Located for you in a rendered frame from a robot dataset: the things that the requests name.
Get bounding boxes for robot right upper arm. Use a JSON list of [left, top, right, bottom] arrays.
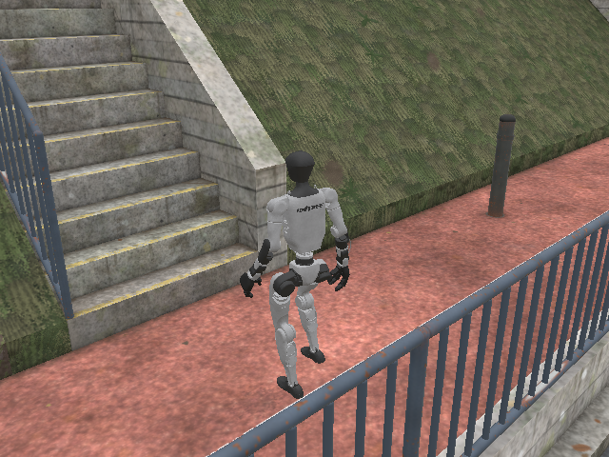
[[320, 188, 347, 238]]

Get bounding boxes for right robot forearm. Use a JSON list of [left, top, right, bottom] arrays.
[[335, 233, 349, 268]]

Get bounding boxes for right robot foot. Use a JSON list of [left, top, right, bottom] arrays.
[[301, 347, 325, 364]]

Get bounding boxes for robot right shin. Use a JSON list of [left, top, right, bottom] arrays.
[[298, 293, 319, 353]]

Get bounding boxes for left robot forearm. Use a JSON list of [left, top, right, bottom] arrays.
[[247, 239, 273, 281]]

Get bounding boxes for robot left upper arm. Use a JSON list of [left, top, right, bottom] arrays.
[[266, 196, 287, 252]]

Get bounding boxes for left robot hand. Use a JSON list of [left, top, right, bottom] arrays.
[[240, 273, 262, 298]]

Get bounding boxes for right robot hand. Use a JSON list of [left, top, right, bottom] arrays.
[[327, 264, 350, 291]]

